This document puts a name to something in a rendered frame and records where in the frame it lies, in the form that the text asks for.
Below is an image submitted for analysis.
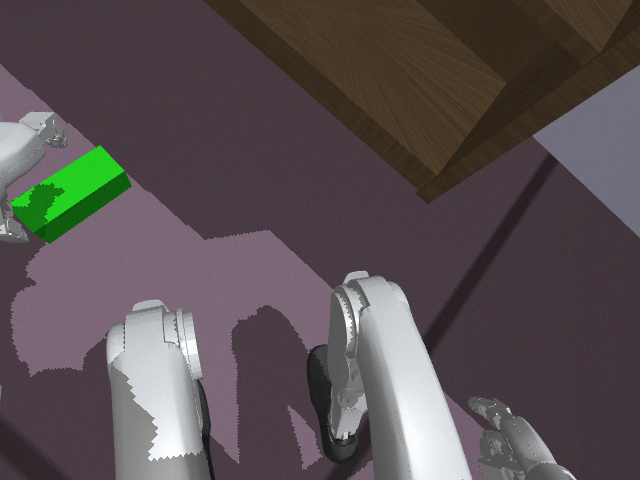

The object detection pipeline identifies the right robot arm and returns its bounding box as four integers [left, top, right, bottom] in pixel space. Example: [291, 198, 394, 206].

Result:
[525, 463, 576, 480]

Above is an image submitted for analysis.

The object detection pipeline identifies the left robot hand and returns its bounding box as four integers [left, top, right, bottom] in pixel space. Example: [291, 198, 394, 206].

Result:
[0, 111, 68, 243]

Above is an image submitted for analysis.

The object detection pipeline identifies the carton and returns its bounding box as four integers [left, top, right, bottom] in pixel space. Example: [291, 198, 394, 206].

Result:
[11, 145, 132, 244]

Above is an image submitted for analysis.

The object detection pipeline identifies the bookshelf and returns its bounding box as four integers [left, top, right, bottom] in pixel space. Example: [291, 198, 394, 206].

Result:
[203, 0, 640, 204]

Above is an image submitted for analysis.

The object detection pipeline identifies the left robot foot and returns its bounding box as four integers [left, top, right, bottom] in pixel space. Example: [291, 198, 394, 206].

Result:
[197, 380, 215, 480]

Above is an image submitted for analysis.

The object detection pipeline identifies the right robot foot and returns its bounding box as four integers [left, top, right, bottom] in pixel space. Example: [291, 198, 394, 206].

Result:
[307, 344, 358, 464]

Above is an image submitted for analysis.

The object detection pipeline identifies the right robot hand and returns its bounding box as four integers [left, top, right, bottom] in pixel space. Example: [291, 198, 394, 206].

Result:
[468, 397, 557, 480]

